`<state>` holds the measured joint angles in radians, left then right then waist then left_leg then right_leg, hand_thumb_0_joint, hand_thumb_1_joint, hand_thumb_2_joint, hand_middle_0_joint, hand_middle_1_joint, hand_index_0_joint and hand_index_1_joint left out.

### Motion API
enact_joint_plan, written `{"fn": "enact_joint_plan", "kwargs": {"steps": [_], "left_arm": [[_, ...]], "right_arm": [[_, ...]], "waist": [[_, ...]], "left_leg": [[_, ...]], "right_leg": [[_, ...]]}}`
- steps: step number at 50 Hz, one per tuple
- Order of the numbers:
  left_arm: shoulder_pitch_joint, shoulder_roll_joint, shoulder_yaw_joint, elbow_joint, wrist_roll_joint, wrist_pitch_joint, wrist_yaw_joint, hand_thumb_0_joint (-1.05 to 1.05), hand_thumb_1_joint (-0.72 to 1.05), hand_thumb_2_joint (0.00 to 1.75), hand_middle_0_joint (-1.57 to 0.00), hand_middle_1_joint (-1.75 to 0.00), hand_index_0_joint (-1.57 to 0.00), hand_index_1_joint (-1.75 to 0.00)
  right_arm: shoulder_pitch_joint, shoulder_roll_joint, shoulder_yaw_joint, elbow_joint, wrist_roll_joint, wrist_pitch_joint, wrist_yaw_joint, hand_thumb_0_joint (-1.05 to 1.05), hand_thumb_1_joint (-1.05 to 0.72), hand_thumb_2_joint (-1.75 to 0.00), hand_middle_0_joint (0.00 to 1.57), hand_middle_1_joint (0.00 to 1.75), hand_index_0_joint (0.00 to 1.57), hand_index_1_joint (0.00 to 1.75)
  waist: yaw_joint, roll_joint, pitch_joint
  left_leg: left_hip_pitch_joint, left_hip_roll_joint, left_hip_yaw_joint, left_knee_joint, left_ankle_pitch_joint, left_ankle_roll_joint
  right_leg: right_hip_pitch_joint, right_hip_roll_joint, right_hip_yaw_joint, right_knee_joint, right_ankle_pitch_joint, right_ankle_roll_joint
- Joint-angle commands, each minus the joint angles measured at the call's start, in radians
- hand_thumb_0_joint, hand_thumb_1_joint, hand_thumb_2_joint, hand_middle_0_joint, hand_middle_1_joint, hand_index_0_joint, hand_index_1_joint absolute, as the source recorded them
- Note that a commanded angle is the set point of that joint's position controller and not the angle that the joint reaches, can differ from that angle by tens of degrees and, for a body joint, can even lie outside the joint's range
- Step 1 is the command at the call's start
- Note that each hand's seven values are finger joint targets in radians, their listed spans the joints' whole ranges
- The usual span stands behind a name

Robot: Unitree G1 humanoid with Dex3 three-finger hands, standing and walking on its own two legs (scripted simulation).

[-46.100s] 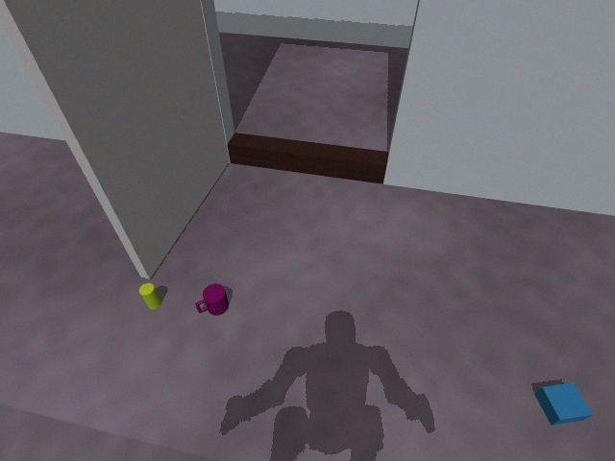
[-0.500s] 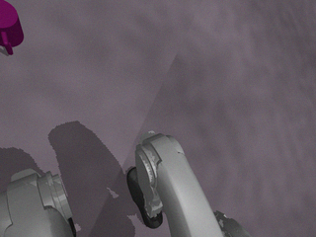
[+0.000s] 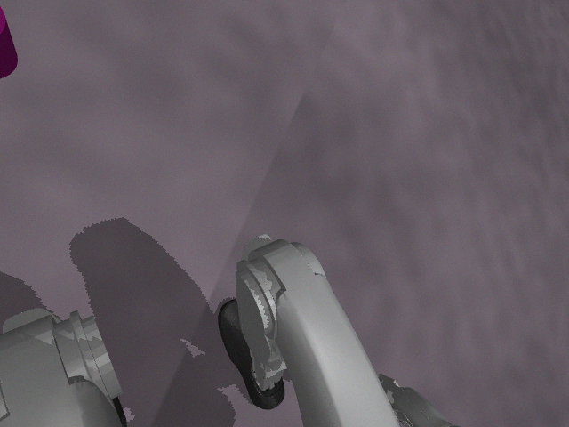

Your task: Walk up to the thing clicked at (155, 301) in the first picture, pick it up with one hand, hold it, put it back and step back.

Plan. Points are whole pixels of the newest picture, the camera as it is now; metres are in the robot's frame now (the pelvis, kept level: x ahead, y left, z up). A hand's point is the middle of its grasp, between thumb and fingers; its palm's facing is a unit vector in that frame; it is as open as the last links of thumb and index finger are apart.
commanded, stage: rest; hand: left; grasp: from above
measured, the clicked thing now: out of the picture +0.48 +0.33 -0.25
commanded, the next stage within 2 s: open in 0.08 s
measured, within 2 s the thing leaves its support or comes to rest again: rests again in 0.02 s
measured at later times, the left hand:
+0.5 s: hand out of the picture +0.46 +0.34 -0.23, palm faces -0.43 -0.15 -0.89, open 9.8 cm
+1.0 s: hand out of the picture +0.46 +0.34 -0.23, palm faces -0.43 -0.15 -0.89, open 13.3 cm
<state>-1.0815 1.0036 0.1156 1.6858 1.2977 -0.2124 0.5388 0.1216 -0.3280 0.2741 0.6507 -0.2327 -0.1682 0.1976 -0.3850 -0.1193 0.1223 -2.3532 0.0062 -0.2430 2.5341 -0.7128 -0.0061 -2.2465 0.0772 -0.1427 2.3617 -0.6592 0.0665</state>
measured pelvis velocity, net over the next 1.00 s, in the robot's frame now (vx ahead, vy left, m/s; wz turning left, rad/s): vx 0.00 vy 0.00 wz -0.01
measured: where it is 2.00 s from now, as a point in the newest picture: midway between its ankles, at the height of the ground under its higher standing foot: (192, 412)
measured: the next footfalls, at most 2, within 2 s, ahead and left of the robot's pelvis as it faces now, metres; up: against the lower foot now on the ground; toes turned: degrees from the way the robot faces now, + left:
none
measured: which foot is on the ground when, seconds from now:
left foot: down 0.00-1.00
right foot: down 0.00-1.00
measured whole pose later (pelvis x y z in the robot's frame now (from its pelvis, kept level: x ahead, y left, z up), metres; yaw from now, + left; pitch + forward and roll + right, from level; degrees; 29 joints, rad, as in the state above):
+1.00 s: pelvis +0.00 +0.00 +0.00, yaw -1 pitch +29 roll -14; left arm -1.09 1.05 0.10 1.67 1.27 -0.22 0.52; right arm 0.11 -0.34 0.30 0.63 -0.23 -0.18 0.20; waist -0.39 -0.13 0.15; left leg -2.35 0.01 -0.25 2.53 -0.71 0.00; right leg -2.23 0.08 -0.15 2.35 -0.65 0.07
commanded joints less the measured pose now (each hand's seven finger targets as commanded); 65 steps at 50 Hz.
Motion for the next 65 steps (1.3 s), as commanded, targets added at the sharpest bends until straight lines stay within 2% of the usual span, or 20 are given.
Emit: {"fn": "enact_joint_plan", "kwargs": {"steps": [1, 2, 3, 6, 9, 13, 15, 18, 23, 24, 26, 30, 41, 45, 46, 47, 50, 57, 61, 65], "left_arm": [[-0.275, 0.26, 0.032, -0.103, -0.01, -0.002, 0.048, 0.0, 0.71, 0.65, -1.02, -0.66, -1.06, -0.63], [-0.286, 0.217, -0.008, -0.107, -0.008, 0.0, 0.041, 0.0, 0.72, 0.64, -1.03, -0.66, -1.06, -0.63], [-0.281, 0.272, 0.026, -0.118, -0.01, 0.001, 0.041, 0.0, 0.73, 0.63, -1.04, -0.66, -1.07, -0.62], [-0.266, 0.281, 0.036, -0.102, -0.015, 0.0, 0.04, 0.0, 0.75, 0.66, -1.05, -0.69, -1.08, -0.65], [-0.27, 0.238, -0.004, -0.092, -0.017, -0.004, 0.022, 0.0, 0.74, 0.68, -1.04, -0.7, -1.07, -0.67], [-0.258, 0.264, 0.001, -0.122, -0.033, -0.012, 0.017, 0.0, 0.42, 0.58, -0.72, -0.67, -0.75, -0.64], [-0.257, 0.252, -0.001, -0.11, -0.028, -0.017, 0.012, 0.0, 0.26, 0.51, -0.58, -0.66, -0.62, -0.62], [-0.261, 0.271, 0.003, -0.13, -0.03, -0.032, 0.013, 0.0, 0.02, 0.55, -0.49, -0.67, -0.52, -0.64], [-0.249, 0.299, 0.028, -0.138, -0.017, -0.035, 0.031, 0.0, -0.07, 0.7, -0.45, -0.75, -0.46, -0.73], [-0.273, 0.266, -0.007, -0.16, -0.014, -0.037, 0.031, 0.0, -0.08, 0.71, -0.45, -0.75, -0.46, -0.74], [-0.234, 0.29, 0.016, -0.123, -0.004, -0.025, 0.04, 0.0, -0.13, 0.73, -0.39, -0.79, -0.4, -0.77], [-0.264, 0.253, -0.015, -0.13, -0.023, -0.015, 0.052, 0.0, -0.26, 0.77, -0.29, -0.81, -0.3, -0.8], [-0.255, 0.267, 0.005, -0.094, -0.042, 0.003, 0.027, 0.0, -0.4, 0.88, -0.16, -0.95, -0.17, -0.94], [-0.287, 0.266, -0.015, -0.159, -0.034, -0.005, 0.014, 0.0, -0.44, 0.94, -0.13, -0.99, -0.14, -0.98], [-0.267, 0.304, 0.021, -0.155, -0.042, -0.007, 0.02, 0.0, -0.46, 0.95, -0.12, -0.99, -0.13, -0.98], [-0.263, 0.261, -0.015, -0.144, -0.036, -0.007, 0.016, 0.0, -0.48, 0.97, -0.11, -1.0, -0.11, -1.0], [-0.238, 0.264, -0.001, -0.104, -0.033, -0.015, 0.011, 0.0, -0.5, 1.0, -0.09, -1.04, -0.09, -1.03], [-0.242, 0.286, 0.011, -0.152, -0.025, -0.019, 0.018, 0.0, -0.49, 1.03, -0.08, -1.07, -0.09, -1.07], [-0.264, 0.26, -0.01, -0.179, -0.023, -0.014, 0.019, 0.0, -0.47, 1.02, -0.08, -1.08, -0.09, -1.07], [-0.288, 0.303, 0.029, -0.235, -0.019, -0.002, 0.033, 0.0, -0.54, 0.99, -0.07, -1.02, -0.07, -1.02]], "right_arm": [[0.202, -0.329, -0.089, 0.009, 0.004, -0.002, -0.012, 0.0, -0.91, -0.9, 0.2, 0.3, 0.2, 0.3], [0.174, -0.323, -0.085, -0.01, 0.007, -0.008, -0.011, 0.0, -0.91, -0.9, 0.2, 0.3, 0.2, 0.3], [0.191, -0.332, -0.09, 0.005, 0.007, -0.008, -0.012, 0.0, -0.91, -0.9, 0.2, 0.3, 0.2, 0.3], [0.194, -0.338, -0.086, 0.002, 0.004, -0.009, -0.012, 0.0, -0.91, -0.9, 0.2, 0.3, 0.2, 0.3], [0.19, -0.329, -0.083, -0.003, 0.007, -0.008, -0.008, 0.0, -0.91, -0.9, 0.2, 0.3, 0.2, 0.3], [0.195, -0.335, -0.08, 0.004, 0.007, -0.005, -0.013, 0.0, -0.9, -0.9, 0.2, 0.3, 0.2, 0.3], [0.21, -0.335, -0.076, 0.002, 0.003, -0.002, -0.01, 0.0, -0.9, -0.9, 0.2, 0.3, 0.2, 0.3], [0.201, -0.33, -0.07, 0.003, 0.007, 0.002, -0.013, 0.0, -0.9, -0.9, 0.2, 0.3, 0.2, 0.3], [0.194, -0.336, -0.069, -0.002, 0.002, 0.005, -0.012, 0.0, -0.9, -0.9, 0.2, 0.3, 0.2, 0.3], [0.18, -0.335, -0.07, -0.012, 0.001, 0.002, -0.011, 0.0, -0.9, -0.9, 0.2, 0.3, 0.2, 0.3], [0.185, -0.335, -0.073, 0.0, 0.001, 0.003, -0.012, 0.0, -0.9, -0.9, 0.2, 0.3, 0.2, 0.3], [0.18, -0.325, -0.069, 0.002, 0.003, 0.0, -0.009, 0.0, -0.9, -0.9, 0.2, 0.3, 0.2, 0.3], [0.183, -0.35, -0.076, -0.009, 0.012, -0.013, -0.01, 0.0, -0.9, -0.9, 0.2, 0.3, 0.2, 0.3], [0.18, -0.33, -0.07, -0.017, 0.014, -0.009, -0.011, 0.0, -0.9, -0.9, 0.2, 0.3, 0.2, 0.3], [0.192, -0.337, -0.07, -0.003, 0.011, -0.005, -0.013, 0.0, -0.89, -0.9, 0.2, 0.3, 0.2, 0.3], [0.183, -0.331, -0.067, -0.009, 0.011, -0.005, -0.013, 0.0, -0.9, -0.9, 0.2, 0.3, 0.2, 0.3], [0.192, -0.334, -0.069, -0.007, 0.01, -0.001, -0.012, 0.0, -0.89, -0.9, 0.2, 0.3, 0.2, 0.3], [0.19, -0.333, -0.069, -0.006, 0.008, 0.007, -0.015, 0.0, -0.89, -0.9, 0.2, 0.3, 0.2, 0.3], [0.198, -0.336, -0.074, -0.01, 0.008, 0.006, -0.011, 0.0, -0.89, -0.9, 0.2, 0.3, 0.2, 0.3], [0.199, -0.34, -0.086, -0.005, 0.014, 0.001, -0.008, 0.0, -0.91, -0.9, 0.2, 0.3, 0.2, 0.3]], "waist": [[-0.04, 0.518, -0.603], [-0.037, 0.514, -0.593], [-0.039, 0.519, -0.609], [-0.038, 0.531, -0.602], [-0.051, 0.516, -0.593], [-0.036, 0.523, -0.642], [-0.053, 0.505, -0.604], [-0.043, 0.521, -0.606], [-0.025, 0.551, -0.618], [-0.03, 0.581, -0.623], [-0.025, 0.571, -0.633], [-0.028, 0.545, -0.632], [-0.047, 0.517, -0.579], [-0.039, 0.532, -0.636], [-0.033, 0.529, -0.642], [-0.033, 0.545, -0.639], [-0.049, 0.524, -0.578], [-0.025, 0.546, -0.63], [-0.034, 0.561, -0.639], [-0.012, 0.624, -0.668]], "left_leg": [[0.493, 0.029, 0.103, -0.254, 0.231, 0.013], [0.491, 0.029, 0.104, -0.251, 0.211, 0.014], [0.508, 0.032, 0.104, -0.248, 0.219, 0.015], [0.508, 0.032, 0.094, -0.264, 0.206, 0.011], [0.495, 0.032, 0.094, -0.262, 0.197, 0.015], [0.524, 0.034, 0.09, -0.257, 0.242, 0.012], [0.503, 0.032, 0.089, -0.251, 0.25, 0.013], [0.511, 0.035, 0.087, -0.254, 0.249, 0.009], [0.536, 0.035, 0.083, -0.269, 0.251, 0.002], [0.548, 0.035, 0.087, -0.268, 0.251, 0.001], [0.556, 0.038, 0.085, -0.268, 0.26, 0.002], [0.515, 0.035, 0.095, -0.26, 0.236, 0.012], [0.502, 0.037, 0.076, -0.274, 0.203, 0.007], [0.51, 0.035, 0.095, -0.252, 0.236, 0.015], [0.513, 0.036, 0.091, -0.255, 0.25, 0.013], [0.524, 0.036, 0.094, -0.257, 0.255, 0.01], [0.5, 0.037, 0.084, -0.262, 0.226, 0.007], [0.525, 0.038, 0.085, -0.266, 0.246, 0.006], [0.54, 0.037, 0.083, -0.269, 0.26, 0.006], [0.6, 0.041, 0.074, -0.285, 0.287, -0.008]], "right_leg": [[0.335, 0.023, -0.122, -0.185, 0.25, -0.093], [0.311, 0.025, -0.122, -0.183, 0.232, -0.095], [0.329, 0.025, -0.123, -0.189, 0.241, -0.091], [0.328, 0.02, -0.129, -0.183, 0.23, -0.09], [0.332, 0.025, -0.125, -0.188, 0.228, -0.089], [0.369, 0.027, -0.128, -0.19, 0.265, -0.088], [0.363, 0.025, -0.132, -0.192, 0.272, -0.086], [0.363, 0.026, -0.131, -0.192, 0.264, -0.089], [0.346, 0.024, -0.138, -0.182, 0.259, -0.092], [0.344, 0.026, -0.135, -0.182, 0.261, -0.095], [0.348, 0.028, -0.136, -0.179, 0.273, -0.092], [0.355, 0.032, -0.128, -0.195, 0.266, -0.089], [0.317, 0.023, -0.139, -0.19, 0.227, -0.092], [0.382, 0.028, -0.119, -0.198, 0.267, -0.087], [0.389, 0.026, -0.126, -0.2, 0.273, -0.087], [0.381, 0.029, -0.121, -0.194, 0.275, -0.09], [0.344, 0.028, -0.133, -0.193, 0.243, -0.093], [0.367, 0.029, -0.134, -0.194, 0.263, -0.09], [0.361, 0.03, -0.133, -0.191, 0.275, -0.089], [0.321, 0.023, -0.135, -0.173, 0.277, -0.099]]}}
